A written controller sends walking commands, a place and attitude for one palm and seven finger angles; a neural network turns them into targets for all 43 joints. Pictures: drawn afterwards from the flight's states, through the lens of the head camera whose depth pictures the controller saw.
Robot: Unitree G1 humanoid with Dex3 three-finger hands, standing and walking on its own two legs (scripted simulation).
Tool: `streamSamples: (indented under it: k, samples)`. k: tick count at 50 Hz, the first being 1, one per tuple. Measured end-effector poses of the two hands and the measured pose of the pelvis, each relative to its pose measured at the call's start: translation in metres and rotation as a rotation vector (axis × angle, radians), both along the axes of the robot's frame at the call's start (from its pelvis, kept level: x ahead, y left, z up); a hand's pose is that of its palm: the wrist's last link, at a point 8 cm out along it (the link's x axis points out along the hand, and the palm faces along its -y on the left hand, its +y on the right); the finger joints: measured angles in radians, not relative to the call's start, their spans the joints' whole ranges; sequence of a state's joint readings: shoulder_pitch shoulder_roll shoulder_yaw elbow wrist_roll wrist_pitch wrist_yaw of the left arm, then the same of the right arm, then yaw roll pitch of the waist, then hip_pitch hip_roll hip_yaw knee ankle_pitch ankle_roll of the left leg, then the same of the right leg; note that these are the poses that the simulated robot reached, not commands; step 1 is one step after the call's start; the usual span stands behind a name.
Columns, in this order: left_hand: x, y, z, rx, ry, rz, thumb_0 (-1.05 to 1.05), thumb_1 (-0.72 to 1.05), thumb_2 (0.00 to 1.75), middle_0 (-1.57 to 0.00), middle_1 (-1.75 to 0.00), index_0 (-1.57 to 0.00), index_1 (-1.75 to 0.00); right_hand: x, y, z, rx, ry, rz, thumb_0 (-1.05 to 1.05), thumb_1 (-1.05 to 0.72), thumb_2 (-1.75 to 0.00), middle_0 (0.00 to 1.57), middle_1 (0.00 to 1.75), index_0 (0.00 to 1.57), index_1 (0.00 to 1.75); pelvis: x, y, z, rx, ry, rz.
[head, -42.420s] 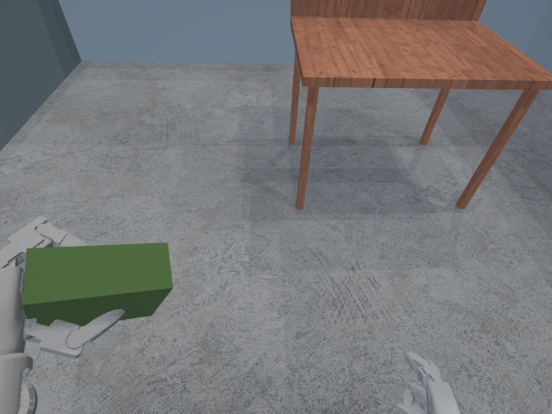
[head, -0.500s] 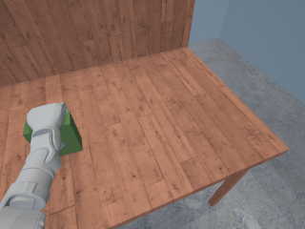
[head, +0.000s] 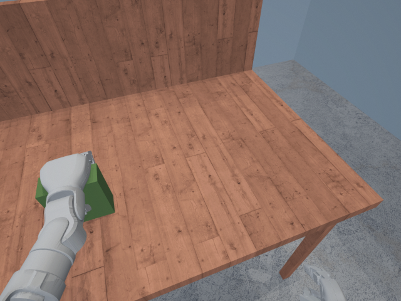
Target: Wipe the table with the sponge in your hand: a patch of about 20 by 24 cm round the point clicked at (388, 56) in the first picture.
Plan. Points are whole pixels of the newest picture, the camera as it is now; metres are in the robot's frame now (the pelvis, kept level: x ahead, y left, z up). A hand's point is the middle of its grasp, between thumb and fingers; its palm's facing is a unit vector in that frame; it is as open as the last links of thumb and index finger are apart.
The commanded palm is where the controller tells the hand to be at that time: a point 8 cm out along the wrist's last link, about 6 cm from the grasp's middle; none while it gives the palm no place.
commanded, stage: wipe back along the first lane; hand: left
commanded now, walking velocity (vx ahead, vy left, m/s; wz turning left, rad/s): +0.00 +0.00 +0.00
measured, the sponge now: (83, 201) +0.31 +0.31 -0.01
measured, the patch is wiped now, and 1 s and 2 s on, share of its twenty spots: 1.00 1.00 1.00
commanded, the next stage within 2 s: lift the sponge slowly off the table in 0.94 s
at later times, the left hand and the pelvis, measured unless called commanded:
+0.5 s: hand (77, 209) +0.27 +0.28 +0.04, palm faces +0.02 -0.07 -1.00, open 9.7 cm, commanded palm +0.23 +0.26 +0.08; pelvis +0.00 +0.00 +0.00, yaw -1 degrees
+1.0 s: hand (82, 233) +0.22 +0.25 +0.04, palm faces +0.04 -0.09 -1.00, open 9.7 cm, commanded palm +0.18 +0.23 +0.07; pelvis -0.01 -0.01 +0.00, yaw -1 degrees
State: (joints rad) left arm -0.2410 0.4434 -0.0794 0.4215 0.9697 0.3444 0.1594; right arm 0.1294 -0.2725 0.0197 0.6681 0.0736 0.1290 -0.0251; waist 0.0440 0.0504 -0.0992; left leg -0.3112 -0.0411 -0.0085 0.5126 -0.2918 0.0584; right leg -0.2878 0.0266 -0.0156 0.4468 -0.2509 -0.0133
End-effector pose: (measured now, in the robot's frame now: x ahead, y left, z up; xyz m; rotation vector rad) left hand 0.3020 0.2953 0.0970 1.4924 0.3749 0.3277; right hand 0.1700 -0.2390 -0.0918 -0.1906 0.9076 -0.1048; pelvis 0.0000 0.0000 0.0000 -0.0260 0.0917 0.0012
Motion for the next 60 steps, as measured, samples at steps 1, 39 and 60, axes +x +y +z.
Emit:
streamSamples:
  k: [1,39,60]
  samples:
    - [-0.002,0.0,0.0,-0.001,0.0,0.001,0.0,-0.46,1.1,-0.69,-1.46,-0.71,-1.46,0.001,0.0,0.0,0.001,-0.004,0.002,0.01,-0.9,-0.9,0.21,0.3,0.2,0.3,0.0,0.0,0.0,0.0,-0.002,0.0]
    - [-0.083,-0.037,0.002,-0.03,-0.051,-0.011,0.03,-0.45,1.09,-0.69,-1.46,-0.73,-1.45,0.029,0.009,0.012,0.055,-0.122,0.049,0.01,-0.9,-0.9,0.2,0.3,0.18,0.29,-0.003,-0.007,0.001,0.011,-0.068,-0.019]
    - [-0.108,-0.053,0.001,-0.056,-0.046,0.003,0.02,-0.46,1.09,-0.7,-1.45,-0.73,-1.44,0.028,0.006,0.015,0.069,-0.143,0.072,0.01,-0.9,-0.9,0.2,0.3,0.18,0.29,-0.012,-0.018,0.001,0.018,-0.099,-0.023]
